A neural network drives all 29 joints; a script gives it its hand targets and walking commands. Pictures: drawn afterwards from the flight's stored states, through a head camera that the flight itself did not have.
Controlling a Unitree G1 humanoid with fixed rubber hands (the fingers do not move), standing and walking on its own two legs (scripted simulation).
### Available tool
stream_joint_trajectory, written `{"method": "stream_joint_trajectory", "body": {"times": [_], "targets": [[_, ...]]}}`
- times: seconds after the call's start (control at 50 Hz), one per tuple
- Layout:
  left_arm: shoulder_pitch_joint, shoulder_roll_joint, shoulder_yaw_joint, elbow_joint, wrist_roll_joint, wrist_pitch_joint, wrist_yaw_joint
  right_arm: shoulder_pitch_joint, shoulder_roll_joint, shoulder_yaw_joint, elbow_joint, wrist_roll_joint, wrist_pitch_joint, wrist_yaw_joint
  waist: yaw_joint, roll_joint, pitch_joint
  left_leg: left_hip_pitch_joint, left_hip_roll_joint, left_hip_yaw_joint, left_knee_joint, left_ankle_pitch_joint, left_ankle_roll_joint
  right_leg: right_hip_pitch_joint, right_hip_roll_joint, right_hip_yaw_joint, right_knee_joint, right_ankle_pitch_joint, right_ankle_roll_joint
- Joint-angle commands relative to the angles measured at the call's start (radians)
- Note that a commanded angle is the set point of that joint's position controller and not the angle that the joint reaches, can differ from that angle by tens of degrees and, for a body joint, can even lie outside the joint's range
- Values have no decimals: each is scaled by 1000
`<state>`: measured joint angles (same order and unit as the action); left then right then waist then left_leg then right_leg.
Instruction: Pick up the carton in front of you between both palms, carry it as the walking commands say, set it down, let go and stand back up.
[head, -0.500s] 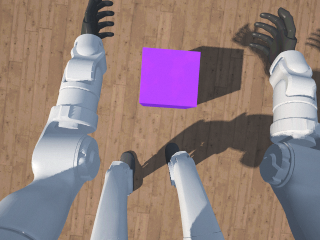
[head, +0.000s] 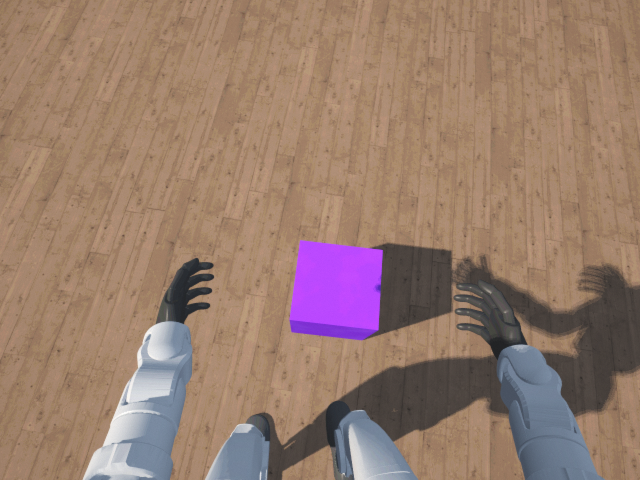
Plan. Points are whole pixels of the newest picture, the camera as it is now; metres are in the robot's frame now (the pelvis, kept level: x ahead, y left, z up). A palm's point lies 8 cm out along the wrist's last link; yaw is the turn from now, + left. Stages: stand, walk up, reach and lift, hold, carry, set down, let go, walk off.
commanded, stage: let go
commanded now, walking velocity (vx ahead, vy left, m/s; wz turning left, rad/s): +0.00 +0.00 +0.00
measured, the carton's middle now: (333, 294) +0.45 -0.09 -0.62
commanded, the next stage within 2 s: stand in 0.82 s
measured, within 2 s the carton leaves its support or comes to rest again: neither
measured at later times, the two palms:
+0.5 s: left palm (48, 418) +0.21 +0.27 -0.03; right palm (484, 399) +0.20 -0.19 -0.03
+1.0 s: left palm (32, 451) +0.18 +0.29 -0.04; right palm (539, 406) +0.19 -0.26 -0.04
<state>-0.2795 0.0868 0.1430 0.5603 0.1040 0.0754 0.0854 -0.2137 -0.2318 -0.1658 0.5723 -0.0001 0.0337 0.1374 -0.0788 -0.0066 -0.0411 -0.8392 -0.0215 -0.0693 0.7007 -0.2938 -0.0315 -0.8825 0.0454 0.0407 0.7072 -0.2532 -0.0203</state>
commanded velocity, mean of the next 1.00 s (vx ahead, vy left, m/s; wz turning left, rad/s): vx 0.00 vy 0.00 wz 0.00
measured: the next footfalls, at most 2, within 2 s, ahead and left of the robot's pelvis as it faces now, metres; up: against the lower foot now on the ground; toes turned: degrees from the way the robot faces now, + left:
none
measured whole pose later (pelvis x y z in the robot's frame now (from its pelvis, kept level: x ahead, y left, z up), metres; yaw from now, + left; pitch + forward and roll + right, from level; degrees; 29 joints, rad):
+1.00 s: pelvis +0.04 +0.01 +0.03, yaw +0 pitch +0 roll +0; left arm 0.20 0.30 0.05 0.66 0.05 0.03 0.01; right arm 0.20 -0.32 -0.06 0.58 -0.04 0.05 0.00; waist -0.01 0.03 0.00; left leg -0.19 -0.01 -0.07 0.53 -0.33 -0.01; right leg -0.22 0.04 0.04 0.51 -0.29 -0.01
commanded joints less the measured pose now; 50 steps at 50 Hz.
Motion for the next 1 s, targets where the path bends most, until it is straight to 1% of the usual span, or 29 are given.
{"method": "stream_joint_trajectory", "body": {"times": [0.0,0.08,0.14,0.22,0.28,0.36,0.46,0.54,0.64,0.66,0.68,0.72,0.8,0.82,0.84,0.86,0.88,0.9,0.92,0.98], "targets": [[52,82,-6,-108,-13,-46,-20,79,-90,0,-131,7,-40,-15,8,-39,-470,191,-38,78,-110,99,13,608,-32,11,-87,376,51],[178,109,-32,-139,-41,-69,-46,210,-74,39,-179,15,-51,-34,19,-26,-350,380,-26,65,-176,130,19,622,-24,-5,-157,306,51],[265,128,-51,-158,-58,-77,-63,293,-67,67,-202,22,-50,-46,28,4,-261,503,-18,52,-230,171,21,649,-14,-15,-205,282,51],[358,148,-65,-170,-69,-75,-83,354,-70,93,-215,24,-42,-54,46,48,-153,605,-6,40,-291,226,13,683,-2,-28,-257,256,48],[419,164,-72,-180,-78,-63,-99,386,-77,98,-217,16,-27,-58,61,64,-89,651,2,34,-325,266,7,727,7,-36,-284,250,42],[454,175,-83,-196,-96,-36,-120,398,-89,90,-216,2,6,-61,69,59,-12,681,12,26,-349,286,5,756,17,-43,-299,221,33],[468,188,-91,-220,-111,3,-140,407,-91,83,-221,-14,48,-61,69,33,46,707,18,23,-359,302,6,787,22,-44,-305,207,28],[460,197,-91,-229,-113,26,-146,404,-88,82,-220,-21,72,-61,66,24,69,722,14,26,-354,309,8,803,22,-42,-304,212,29],[470,204,-82,-229,-101,39,-146,401,-84,83,-229,-20,83,-60,74,32,65,738,4,32,-344,340,9,834,18,-36,-305,248,32],[517,212,-86,-177,-117,7,-125,370,-129,80,-287,-32,129,-88,78,14,2,799,7,21,-308,442,9,807,48,-49,-275,227,39],[514,207,-86,-186,-109,0,-114,392,-119,86,-280,-30,138,-100,85,39,16,794,4,24,-296,474,2,787,43,-49,-277,225,36],[499,207,-94,-191,-116,-3,-108,396,-109,101,-284,-22,148,-110,81,36,21,787,-2,28,-293,458,4,771,41,-43,-281,237,36],[470,219,-95,-194,-117,1,-112,386,-97,117,-287,-12,162,-119,76,34,33,753,-10,39,-299,368,18,762,28,-35,-280,245,38],[486,345,-50,-48,-49,-20,-77,341,-202,71,-157,-31,90,-149,89,88,74,635,37,18,-250,188,2,674,-72,19,-289,204,50],[492,365,-49,-35,-45,-33,-64,370,-197,69,-145,-37,56,-155,75,52,56,642,38,5,-248,104,9,664,-84,41,-292,162,37],[472,353,-51,-21,-43,-43,-61,378,-183,77,-121,-40,33,-151,70,28,47,631,42,-7,-253,32,15,642,-87,52,-305,79,28],[459,346,-54,-10,-42,-52,-63,376,-179,80,-106,-41,16,-148,71,17,50,625,43,-16,-254,-2,20,624,-89,62,-319,8,22],[443,339,-57,-1,-44,-59,-63,371,-177,82,-93,-40,3,-144,71,6,50,626,43,-21,-248,-6,23,611,-91,71,-327,-33,17],[429,338,-59,10,-47,-66,-67,370,-184,81,-80,-41,-6,-140,68,0,35,639,46,-25,-242,19,27,606,-92,77,-328,-30,13],[420,346,-59,47,-52,-76,-73,372,-202,82,-45,-45,-24,-138,73,1,11,645,59,-42,-242,97,30,635,-94,75,-302,75,9]]}}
